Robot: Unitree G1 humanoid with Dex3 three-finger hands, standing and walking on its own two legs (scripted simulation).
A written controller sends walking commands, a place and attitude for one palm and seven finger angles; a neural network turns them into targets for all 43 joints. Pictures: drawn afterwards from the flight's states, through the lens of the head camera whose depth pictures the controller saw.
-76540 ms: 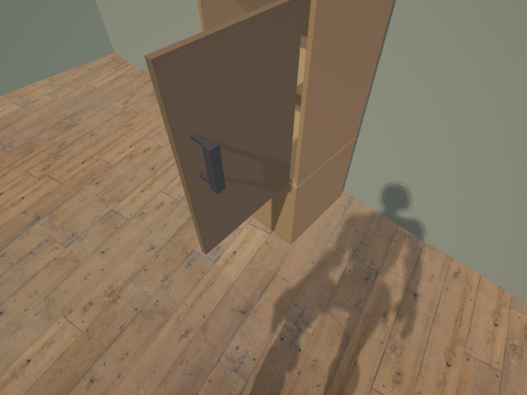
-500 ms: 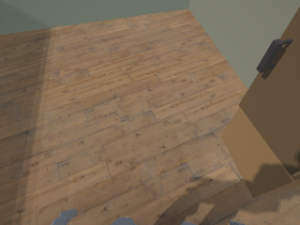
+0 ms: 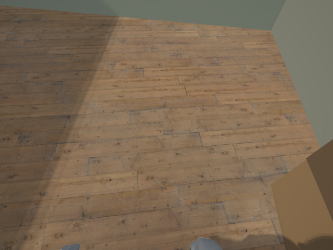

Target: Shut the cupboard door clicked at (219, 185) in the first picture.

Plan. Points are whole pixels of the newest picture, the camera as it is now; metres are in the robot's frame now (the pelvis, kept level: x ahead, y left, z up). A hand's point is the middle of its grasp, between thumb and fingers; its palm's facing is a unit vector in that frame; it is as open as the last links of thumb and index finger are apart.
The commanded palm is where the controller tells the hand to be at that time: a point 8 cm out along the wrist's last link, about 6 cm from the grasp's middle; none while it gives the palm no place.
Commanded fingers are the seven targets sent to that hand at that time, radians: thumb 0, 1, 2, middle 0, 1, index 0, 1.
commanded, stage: walk to a spot facing it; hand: left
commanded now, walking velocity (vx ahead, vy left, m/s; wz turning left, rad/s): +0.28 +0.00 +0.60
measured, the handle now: out of the picture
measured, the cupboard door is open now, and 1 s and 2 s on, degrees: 3 3 3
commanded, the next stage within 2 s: turn to face it in 0.90 s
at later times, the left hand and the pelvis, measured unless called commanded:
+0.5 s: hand out of the picture +0.03 +0.17 -0.17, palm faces +0.40 -0.90 -0.19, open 7.4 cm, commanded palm none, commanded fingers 0.00 0.90 0.90 -0.20 -0.30 -0.20 -0.30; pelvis +0.11 +0.01 +0.00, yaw +21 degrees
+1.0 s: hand (61, 167) +0.34 +0.34 -0.14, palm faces +0.47 -0.86 -0.20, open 7.4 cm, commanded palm none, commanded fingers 0.00 0.90 0.90 -0.20 -0.30 -0.20 -0.30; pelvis +0.30 +0.10 +0.00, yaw +31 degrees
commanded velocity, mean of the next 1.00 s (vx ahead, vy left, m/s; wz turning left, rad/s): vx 0.28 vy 0.00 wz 0.49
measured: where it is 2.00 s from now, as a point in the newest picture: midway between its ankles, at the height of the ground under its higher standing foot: (137, 197)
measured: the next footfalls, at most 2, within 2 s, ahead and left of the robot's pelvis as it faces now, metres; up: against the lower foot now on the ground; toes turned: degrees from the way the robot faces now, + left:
right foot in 0.16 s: +0.08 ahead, -0.15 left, +0.00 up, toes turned +2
left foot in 0.56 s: +0.20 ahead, +0.17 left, +0.00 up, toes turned +29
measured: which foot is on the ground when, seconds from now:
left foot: down 0.00-0.14, up 0.16-0.54, down 0.56-1.00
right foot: up 0.00-0.14, down 0.16-0.56, up 0.58-1.00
